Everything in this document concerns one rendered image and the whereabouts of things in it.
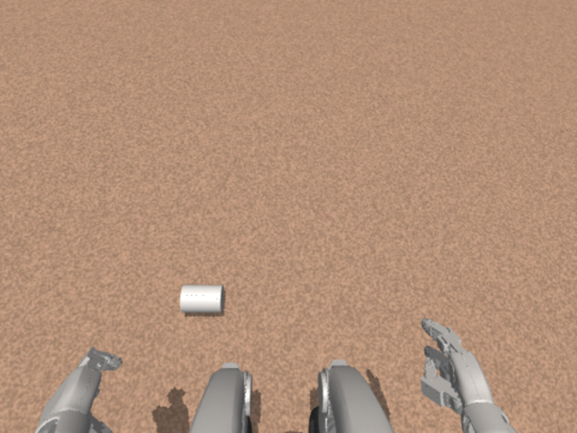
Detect can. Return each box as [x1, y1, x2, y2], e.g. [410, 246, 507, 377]
[180, 284, 224, 313]

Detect left robot hand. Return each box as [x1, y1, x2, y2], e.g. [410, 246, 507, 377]
[38, 347, 123, 433]

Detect left robot arm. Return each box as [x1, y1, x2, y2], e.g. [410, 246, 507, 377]
[35, 410, 91, 433]

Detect right robot arm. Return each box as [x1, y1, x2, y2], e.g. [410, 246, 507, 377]
[461, 402, 517, 433]

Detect right robot hand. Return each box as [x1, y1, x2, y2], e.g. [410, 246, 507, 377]
[420, 318, 495, 416]

